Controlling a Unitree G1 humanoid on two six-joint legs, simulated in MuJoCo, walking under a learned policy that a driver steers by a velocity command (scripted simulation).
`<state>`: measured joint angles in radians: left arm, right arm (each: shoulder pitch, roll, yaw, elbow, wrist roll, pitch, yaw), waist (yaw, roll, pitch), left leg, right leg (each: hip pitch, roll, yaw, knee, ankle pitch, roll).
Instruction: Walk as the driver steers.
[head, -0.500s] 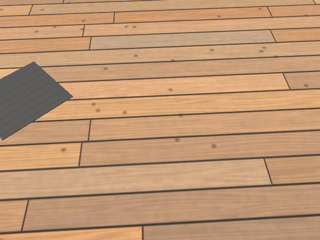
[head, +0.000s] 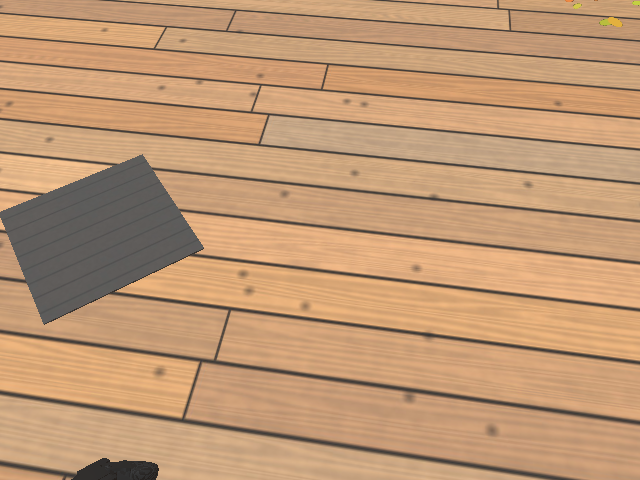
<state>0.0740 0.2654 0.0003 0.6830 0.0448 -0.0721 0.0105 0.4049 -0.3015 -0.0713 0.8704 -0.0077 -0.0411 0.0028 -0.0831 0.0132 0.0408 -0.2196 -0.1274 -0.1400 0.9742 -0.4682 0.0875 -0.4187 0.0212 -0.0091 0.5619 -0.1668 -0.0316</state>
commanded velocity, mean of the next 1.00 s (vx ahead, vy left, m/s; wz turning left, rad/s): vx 0.49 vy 0.00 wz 0.12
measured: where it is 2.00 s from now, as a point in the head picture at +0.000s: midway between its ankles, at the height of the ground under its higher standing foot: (250, 403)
